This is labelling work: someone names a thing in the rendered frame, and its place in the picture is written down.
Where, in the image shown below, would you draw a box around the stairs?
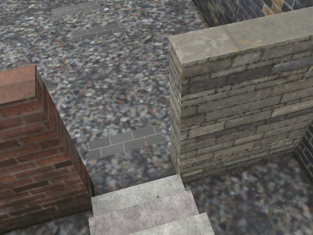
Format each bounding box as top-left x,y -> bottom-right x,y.
88,173 -> 215,235

